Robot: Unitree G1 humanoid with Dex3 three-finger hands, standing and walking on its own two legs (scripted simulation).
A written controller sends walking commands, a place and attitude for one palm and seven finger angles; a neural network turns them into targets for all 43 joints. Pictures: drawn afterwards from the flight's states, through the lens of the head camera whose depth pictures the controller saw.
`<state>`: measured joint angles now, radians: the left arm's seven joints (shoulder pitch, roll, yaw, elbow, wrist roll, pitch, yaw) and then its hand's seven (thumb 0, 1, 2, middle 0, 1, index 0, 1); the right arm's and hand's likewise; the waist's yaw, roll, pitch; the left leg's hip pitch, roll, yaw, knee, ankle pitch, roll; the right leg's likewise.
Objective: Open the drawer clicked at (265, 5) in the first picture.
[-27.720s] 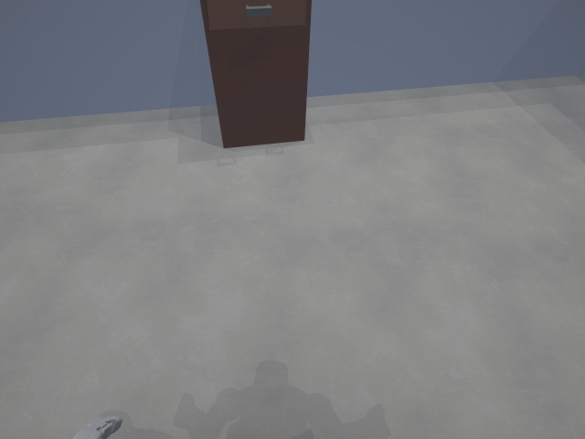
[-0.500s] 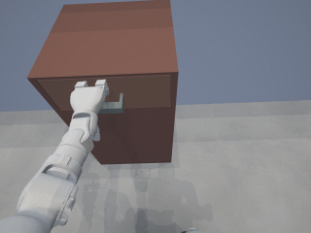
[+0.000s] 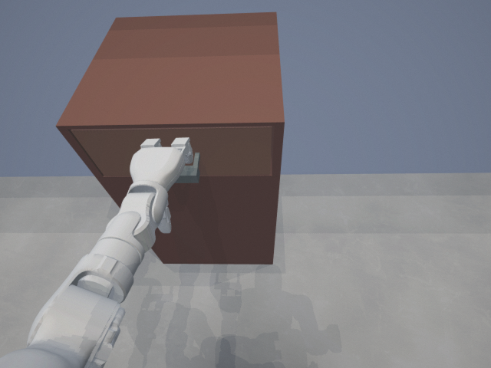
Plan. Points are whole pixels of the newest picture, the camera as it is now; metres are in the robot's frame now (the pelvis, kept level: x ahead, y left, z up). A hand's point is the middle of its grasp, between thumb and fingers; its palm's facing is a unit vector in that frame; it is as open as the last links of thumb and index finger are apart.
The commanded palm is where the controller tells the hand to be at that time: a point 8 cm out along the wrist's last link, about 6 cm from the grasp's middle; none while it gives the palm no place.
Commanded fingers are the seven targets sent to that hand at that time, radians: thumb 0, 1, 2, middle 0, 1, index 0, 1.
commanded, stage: re-aim the fingers above the handle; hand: left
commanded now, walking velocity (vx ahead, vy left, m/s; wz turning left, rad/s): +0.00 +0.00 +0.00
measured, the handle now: (176, 165) +0.52 +0.17 -0.04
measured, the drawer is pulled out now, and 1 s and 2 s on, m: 0.00 0.00 0.00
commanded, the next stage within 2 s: lower the fingers behind the handle in 0.34 s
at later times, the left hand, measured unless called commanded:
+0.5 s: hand (182, 191) +0.42 +0.13 +0.00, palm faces -0.19 -0.05 -0.98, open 13.8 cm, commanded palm +0.43 +0.15 +0.07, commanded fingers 0.00 -0.50 0.30 -0.30 -1.20 -0.30 -1.20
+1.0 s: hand (181, 185) +0.45 +0.14 -0.01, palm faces -0.12 -0.04 -0.99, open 14.0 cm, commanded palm +0.43 +0.15 +0.04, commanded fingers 0.00 -0.50 0.30 -0.30 -1.20 -0.30 -1.20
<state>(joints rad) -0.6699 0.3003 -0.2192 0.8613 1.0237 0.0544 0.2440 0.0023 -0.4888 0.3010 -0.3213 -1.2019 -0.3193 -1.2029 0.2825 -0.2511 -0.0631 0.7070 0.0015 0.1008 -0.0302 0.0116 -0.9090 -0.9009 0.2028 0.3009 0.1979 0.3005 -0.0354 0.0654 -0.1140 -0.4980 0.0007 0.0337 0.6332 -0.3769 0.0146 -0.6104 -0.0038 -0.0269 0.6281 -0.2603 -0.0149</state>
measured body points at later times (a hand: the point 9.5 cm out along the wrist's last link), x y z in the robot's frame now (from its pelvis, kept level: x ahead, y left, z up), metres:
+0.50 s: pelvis -0.01 +0.00 +0.00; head +0.07 -0.02 +0.44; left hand +0.43 +0.13 +0.06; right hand +0.06 -0.28 -0.14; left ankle -0.05 +0.11 -0.72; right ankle +0.02 -0.11 -0.72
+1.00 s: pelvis -0.01 +0.01 -0.02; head +0.08 +0.00 +0.42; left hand +0.45 +0.14 +0.05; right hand +0.03 -0.26 -0.15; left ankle -0.05 +0.11 -0.72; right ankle +0.02 -0.11 -0.72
